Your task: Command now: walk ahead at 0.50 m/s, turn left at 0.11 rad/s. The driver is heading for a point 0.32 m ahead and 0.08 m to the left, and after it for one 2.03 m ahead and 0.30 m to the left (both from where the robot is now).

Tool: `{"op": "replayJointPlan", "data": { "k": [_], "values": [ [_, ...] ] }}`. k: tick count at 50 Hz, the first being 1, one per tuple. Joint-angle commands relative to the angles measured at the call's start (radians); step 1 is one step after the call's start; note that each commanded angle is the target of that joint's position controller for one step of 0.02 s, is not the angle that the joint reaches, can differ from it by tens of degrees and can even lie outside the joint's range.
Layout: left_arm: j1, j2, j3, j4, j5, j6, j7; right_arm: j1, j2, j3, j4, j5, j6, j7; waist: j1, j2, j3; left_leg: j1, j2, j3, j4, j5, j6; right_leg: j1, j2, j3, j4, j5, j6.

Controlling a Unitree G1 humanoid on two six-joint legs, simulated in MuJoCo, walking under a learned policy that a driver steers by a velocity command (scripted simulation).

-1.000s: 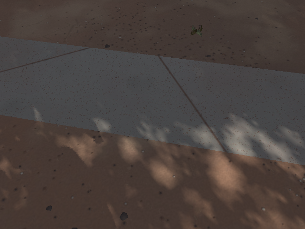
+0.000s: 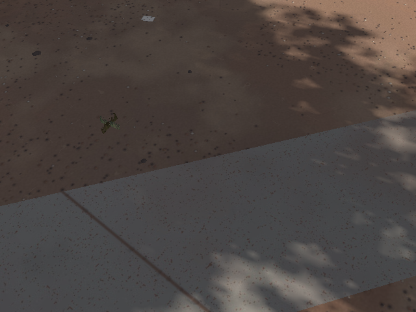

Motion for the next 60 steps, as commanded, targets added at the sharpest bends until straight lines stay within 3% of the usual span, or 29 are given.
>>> {"op": "replayJointPlan", "data": {
  "k": [1, 7, 9, 10, 11, 12, 13, 14, 15, 16, 17, 18, 20, 23, 28, 33, 37, 39, 40, 41, 42, 43, 44, 47, 49, 55, 57, 59, 60],
  "values": [
    [0.057, 0.118, 0.016, -0.023, 0.006, -0.020, 0.006, -0.072, -0.052, -0.005, -0.063, 0.010, -0.007, 0.007, 0.025, -0.093, 0.024, -0.014, -0.033, 0.021, -0.092, 0.104, 0.021, 0.014, -0.280, 0.068, -0.080, 0.454, -0.032],
    [0.084, 0.112, -0.001, 0.018, 0.020, -0.022, 0.034, -0.161, -0.045, 0.003, -0.103, 0.004, -0.015, 0.016, 0.032, -0.090, 0.063, 0.018, -0.112, 0.073, -0.272, 0.046, 0.082, 0.158, -0.339, -0.025, -0.034, 0.654, -0.012],
    [0.057, 0.135, -0.001, 0.022, 0.022, -0.021, 0.046, -0.088, -0.054, -0.003, -0.084, -0.001, -0.016, 0.008, -0.011, -0.117, 0.020, 0.136, -0.175, 0.126, -0.295, -0.048, 0.118, 0.181, -0.341, -0.066, 0.114, 1.010, 0.009],
    [0.046, 0.148, 0.002, 0.022, 0.024, -0.015, 0.052, 0.008, -0.068, -0.010, -0.056, -0.006, -0.022, 0.003, -0.049, -0.128, -0.031, 0.224, -0.215, 0.143, -0.311, -0.080, 0.136, 0.183, -0.336, -0.077, 0.260, 1.148, 0.020],
    [0.031, 0.162, 0.006, 0.016, 0.020, -0.009, 0.055, 0.150, -0.088, -0.021, -0.010, -0.013, -0.033, -0.002, -0.105, -0.129, -0.100, 0.371, -0.234, 0.129, -0.379, -0.030, 0.157, 0.140, -0.323, -0.086, 0.456, 1.116, 0.032],
    [-0.008, 0.169, 0.005, -0.006, 0.003, -0.012, 0.055, 0.288, -0.131, -0.038, 0.024, -0.032, -0.045, -0.008, -0.181, -0.099, -0.174, 0.603, -0.156, 0.025, -0.443, 0.142, 0.206, -0.041, -0.285, -0.112, 0.721, 0.842, 0.055],
    [0.054, 0.073, -0.015, -0.065, -0.022, -0.023, 0.043, 0.312, -0.267, -0.073, 0.013, -0.037, -0.043, -0.017, -0.119, 0.155, -0.302, 0.947, 0.184, -0.400, -0.359, 0.700, 0.369, -0.431, -0.098, -0.144, 1.154, -0.082, 0.112],
    [0.058, 0.126, -0.001, -0.068, -0.011, -0.019, 0.043, 0.312, -0.257, -0.077, 0.014, 0.030, -0.034, -0.010, -0.111, 0.087, -0.440, 1.015, 0.261, -0.607, -0.415, 0.985, 0.479, -0.542, -0.038, 0.042, 1.323, -0.346, 0.121],
    [0.008, 0.119, -0.006, -0.085, -0.003, -0.018, 0.042, 0.223, -0.239, -0.075, -0.004, 0.044, -0.028, -0.012, -0.086, 0.010, -0.318, 0.898, 0.230, -0.458, -0.438, 0.950, 0.449, -0.594, -0.117, 0.089, 1.303, -0.256, 0.120],
    [-0.042, 0.114, -0.010, -0.098, 0.003, -0.021, 0.039, 0.160, -0.169, -0.057, -0.016, 0.040, -0.021, -0.015, -0.072, -0.047, -0.188, 0.758, 0.172, -0.377, -0.490, 0.825, 0.397, -0.609, -0.150, 0.077, 1.225, -0.213, 0.123],
    [-0.062, 0.116, -0.006, -0.102, 0.012, -0.011, 0.037, 0.123, -0.124, -0.044, -0.020, 0.037, -0.013, -0.020, -0.040, -0.085, -0.102, 0.638, 0.111, -0.317, -0.533, 0.733, 0.344, -0.590, -0.173, 0.072, 1.148, -0.199, 0.130],
    [-0.062, 0.112, -0.005, -0.114, 0.027, 0.011, 0.033, 0.110, -0.104, -0.037, -0.018, 0.040, -0.008, -0.027, -0.014, -0.074, -0.074, 0.552, 0.065, -0.274, -0.562, 0.696, 0.315, -0.548, -0.186, 0.071, 1.080, -0.190, 0.143],
    [-0.032, 0.084, -0.010, -0.120, 0.031, 0.051, 0.030, 0.116, -0.135, -0.041, -0.018, 0.028, -0.012, -0.025, 0.011, -0.047, -0.090, 0.473, 0.026, -0.229, -0.569, 0.731, 0.292, -0.483, -0.174, 0.052, 0.999, -0.178, 0.165],
    [-0.038, 0.078, -0.011, -0.135, 0.025, 0.070, 0.032, 0.125, -0.173, -0.052, -0.028, 0.021, -0.012, -0.023, 0.015, -0.013, -0.134, 0.457, -0.005, -0.203, -0.562, 0.737, 0.264, -0.483, -0.170, 0.037, 0.911, -0.117, 0.183],
    [-0.145, 0.099, -0.004, -0.166, 0.019, 0.092, 0.037, 0.166, -0.153, -0.043, -0.030, 0.018, 0.009, -0.033, -0.034, 0.036, -0.125, 0.511, -0.009, -0.242, -0.583, 0.504, 0.193, -0.534, -0.192, 0.046, 0.784, -0.036, 0.181],
    [-0.196, 0.100, -0.006, -0.171, 0.009, 0.098, 0.043, 0.184, -0.145, -0.036, -0.024, 0.002, 0.020, -0.042, -0.063, 0.048, -0.083, 0.568, 0.026, -0.299, -0.584, 0.369, 0.210, -0.517, -0.184, 0.058, 0.655, -0.091, 0.163],
    [-0.159, 0.074, -0.019, -0.143, -0.004, 0.093, 0.050, 0.148, -0.106, -0.011, -0.016, -0.007, 0.020, -0.048, -0.053, 0.045, -0.087, 0.543, 0.033, -0.279, -0.540, 0.437, 0.215, -0.337, -0.157, 0.039, 0.469, -0.166, 0.134],
    [-0.114, 0.053, -0.027, -0.114, -0.007, 0.087, 0.053, 0.120, -0.104, 0.001, -0.005, 0.003, 0.021, -0.056, -0.021, 0.038, -0.076, 0.511, 0.016, -0.256, -0.503, 0.390, 0.180, -0.192, -0.138, 0.023, 0.246, -0.073, 0.115],
    [-0.103, 0.068, -0.027, -0.109, -0.001, 0.078, 0.055, 0.122, -0.115, 0.001, -0.002, 0.009, 0.021, -0.061, -0.011, 0.013, -0.065, 0.468, 0.002, -0.254, -0.488, 0.303, 0.139, -0.105, -0.160, 0.065, 0.113, 0.074, 0.104],
    [-0.105, 0.140, -0.014, -0.114, 0.012, 0.067, 0.059, 0.151, -0.109, 0.002, -0.012, 0.009, 0.017, -0.063, -0.043, -0.069, -0.083, 0.437, -0.047, -0.223, -0.432, 0.169, 0.097, -0.046, -0.268, 0.203, 0.103, 0.254, 0.077],
    [-0.148, 0.221, -0.001, -0.132, 0.007, 0.065, 0.052, 0.212, -0.101, -0.001, -0.010, 0.017, 0.019, -0.065, -0.103, -0.187, -0.079, 0.379, -0.156, -0.130, -0.395, -0.124, 0.066, -0.035, -0.399, 0.334, 0.154, 0.586, -0.010],
    [-0.141, 0.180, -0.007, -0.124, -0.004, 0.065, 0.039, 0.191, -0.105, 0.000, 0.016, 0.013, 0.034, -0.075, -0.061, -0.211, -0.091, 0.434, -0.183, -0.074, -0.374, -0.257, 0.049, -0.112, -0.450, 0.383, 0.160, 0.645, -0.099],
    [-0.138, 0.164, -0.010, -0.124, -0.002, 0.064, 0.028, 0.150, -0.119, -0.004, 0.008, 0.013, 0.041, -0.080, -0.050, -0.215, -0.070, 0.432, -0.194, -0.056, -0.340, -0.284, 0.042, -0.137, -0.428, 0.401, 0.149, 0.609, -0.104],
    [-0.092, 0.200, 0.010, -0.110, 0.005, 0.073, 0.032, 0.055, -0.126, -0.016, -0.021, 0.023, 0.055, -0.068, -0.012, -0.227, -0.053, 0.309, -0.222, -0.041, -0.159, -0.407, 0.016, -0.103, -0.384, 0.424, 0.129, 0.524, -0.108],
    [-0.075, 0.216, 0.028, -0.102, -0.002, 0.083, 0.038, 0.048, -0.108, -0.014, -0.027, 0.021, 0.059, -0.066, -0.014, -0.168, -0.070, 0.249, -0.212, -0.051, -0.026, -0.435, -0.012, -0.079, -0.364, 0.413, 0.130, 0.517, -0.123],
    [-0.115, 0.208, 0.053, -0.117, 0.005, 0.108, 0.028, 0.021, -0.092, -0.005, -0.060, 0.030, 0.053, -0.070, -0.006, -0.194, -0.113, 0.293, -0.204, -0.040, -0.155, -0.370, -0.035, -0.113, -0.290, 0.425, 0.132, 0.354, -0.082],
    [-0.151, 0.216, 0.061, -0.127, 0.006, 0.116, 0.019, 0.057, -0.099, -0.004, -0.061, 0.033, 0.048, -0.071, -0.023, -0.208, -0.125, 0.385, -0.216, -0.038, -0.268, -0.337, -0.021, -0.163, -0.274, 0.453, 0.138, 0.309, -0.058],
    [-0.213, 0.214, 0.064, -0.146, -0.002, 0.125, 0.013, 0.145, -0.103, -0.006, -0.039, 0.027, 0.039, -0.078, -0.078, -0.192, -0.120, 0.548, -0.221, -0.023, -0.514, -0.188, -0.001, -0.264, -0.222, 0.448, 0.175, 0.176, 0.007],
    [-0.202, 0.177, 0.055, -0.158, -0.008, 0.123, 0.014, 0.157, -0.165, -0.021, -0.039, 0.014, 0.034, -0.087, -0.069, -0.094, -0.104, 0.626, -0.111, -0.132, -0.641, -0.224, 0.026, -0.374, -0.157, 0.401, 0.250, -0.013, 0.067]
  ]
}}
